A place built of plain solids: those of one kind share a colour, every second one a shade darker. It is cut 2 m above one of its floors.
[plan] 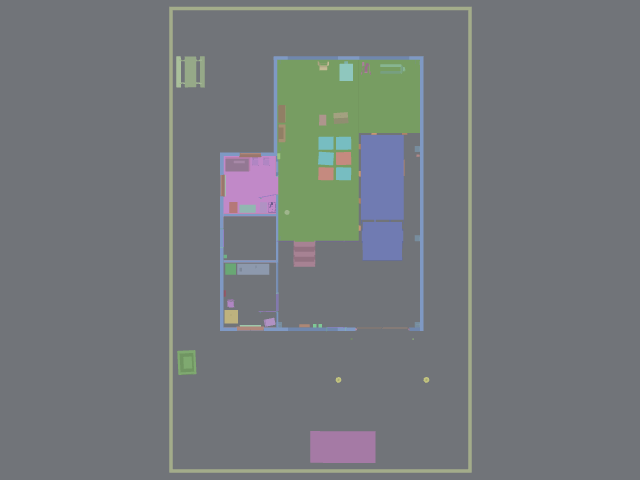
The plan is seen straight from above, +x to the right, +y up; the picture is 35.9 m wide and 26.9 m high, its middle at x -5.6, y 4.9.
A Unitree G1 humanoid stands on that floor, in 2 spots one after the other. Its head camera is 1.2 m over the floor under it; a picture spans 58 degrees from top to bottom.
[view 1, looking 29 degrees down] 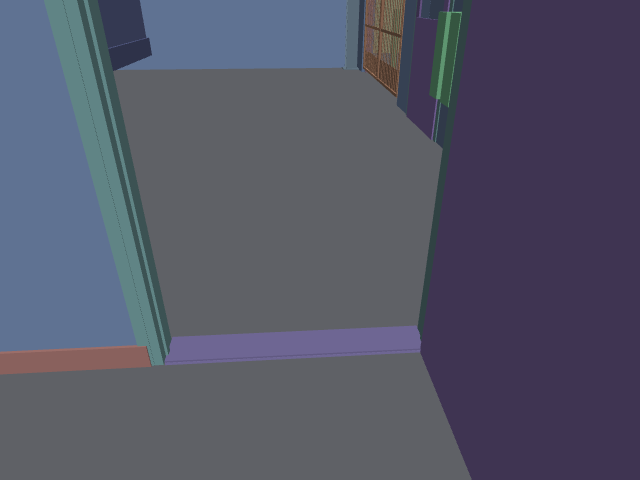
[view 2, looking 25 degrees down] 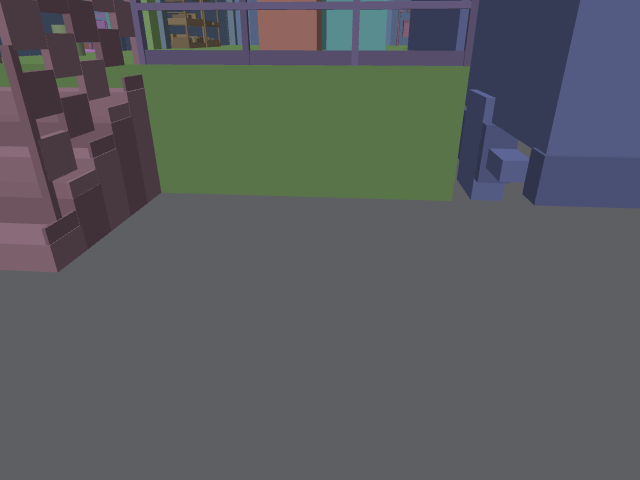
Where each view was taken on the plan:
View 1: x -9.30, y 1.40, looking -4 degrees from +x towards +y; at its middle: ground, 2.48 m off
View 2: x -4.20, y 1.40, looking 95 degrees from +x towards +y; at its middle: ground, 2.84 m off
